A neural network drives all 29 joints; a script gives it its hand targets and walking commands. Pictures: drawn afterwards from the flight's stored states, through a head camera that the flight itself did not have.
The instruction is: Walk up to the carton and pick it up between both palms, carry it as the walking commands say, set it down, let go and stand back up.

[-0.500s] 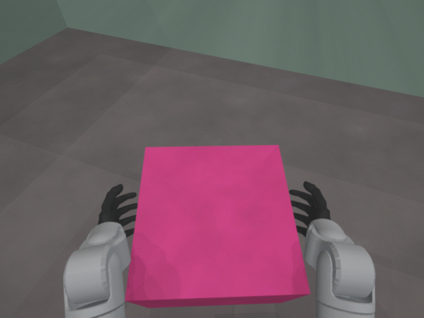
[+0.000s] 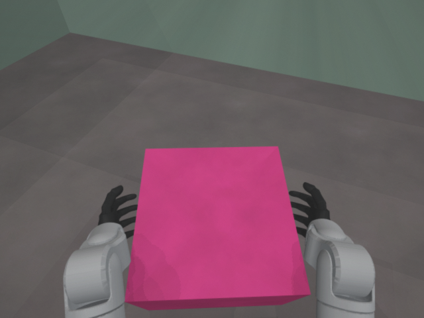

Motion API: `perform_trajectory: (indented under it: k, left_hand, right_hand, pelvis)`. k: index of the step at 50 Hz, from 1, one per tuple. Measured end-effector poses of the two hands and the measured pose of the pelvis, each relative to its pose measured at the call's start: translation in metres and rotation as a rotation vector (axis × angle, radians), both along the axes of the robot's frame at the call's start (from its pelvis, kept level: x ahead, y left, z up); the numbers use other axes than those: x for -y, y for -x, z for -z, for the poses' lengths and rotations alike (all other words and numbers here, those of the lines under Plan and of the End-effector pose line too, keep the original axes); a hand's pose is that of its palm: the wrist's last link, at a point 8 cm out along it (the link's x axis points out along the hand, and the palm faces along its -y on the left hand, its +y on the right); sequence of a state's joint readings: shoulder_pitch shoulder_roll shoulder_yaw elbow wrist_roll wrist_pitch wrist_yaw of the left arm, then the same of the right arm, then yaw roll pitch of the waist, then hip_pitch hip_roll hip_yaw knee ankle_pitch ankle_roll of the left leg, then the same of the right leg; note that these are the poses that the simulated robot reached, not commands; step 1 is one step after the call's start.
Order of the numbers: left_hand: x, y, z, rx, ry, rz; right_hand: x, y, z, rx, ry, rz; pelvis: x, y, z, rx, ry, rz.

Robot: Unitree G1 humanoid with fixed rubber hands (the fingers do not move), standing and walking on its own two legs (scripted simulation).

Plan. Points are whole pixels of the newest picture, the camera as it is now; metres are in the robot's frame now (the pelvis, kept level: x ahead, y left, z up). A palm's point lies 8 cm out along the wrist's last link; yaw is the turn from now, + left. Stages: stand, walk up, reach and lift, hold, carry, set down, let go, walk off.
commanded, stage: carry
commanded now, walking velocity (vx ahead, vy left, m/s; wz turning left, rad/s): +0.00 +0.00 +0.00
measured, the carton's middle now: (214, 227) +0.30 +0.00 +0.01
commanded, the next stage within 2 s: none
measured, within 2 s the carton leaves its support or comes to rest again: neither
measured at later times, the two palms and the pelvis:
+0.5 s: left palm (111, 231) +0.26 +0.17 +0.09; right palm (317, 226) +0.25 -0.17 +0.09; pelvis +0.00 +0.00 +0.00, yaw +0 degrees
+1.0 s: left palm (114, 231) +0.26 +0.16 +0.08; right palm (318, 228) +0.25 -0.17 +0.08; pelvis +0.00 +0.00 +0.00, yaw +0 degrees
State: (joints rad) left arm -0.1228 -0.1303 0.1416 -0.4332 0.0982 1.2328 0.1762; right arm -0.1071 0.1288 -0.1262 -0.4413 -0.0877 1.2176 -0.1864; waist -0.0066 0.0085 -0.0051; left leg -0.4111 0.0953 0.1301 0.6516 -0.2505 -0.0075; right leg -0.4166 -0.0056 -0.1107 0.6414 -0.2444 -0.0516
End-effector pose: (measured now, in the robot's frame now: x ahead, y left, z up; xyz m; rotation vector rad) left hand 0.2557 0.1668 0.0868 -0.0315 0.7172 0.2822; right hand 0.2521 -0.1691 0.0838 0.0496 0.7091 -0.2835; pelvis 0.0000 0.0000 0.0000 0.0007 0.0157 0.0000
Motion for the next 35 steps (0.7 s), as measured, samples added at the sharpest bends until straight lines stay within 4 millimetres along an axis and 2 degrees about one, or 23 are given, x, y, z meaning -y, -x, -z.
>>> perform_trajectory:
  k: [35]
  left_hand:
    - [0.0003, -0.0038, -0.003, 0.046, -0.002, 0.013]
  right_hand:
    - [0.0009, -0.0037, -0.0052, 0.045, 0.012, -0.009]
  pelvis:
    - [0.0003, 0.0007, 0.0, 0.001, 0.0, 0.0]
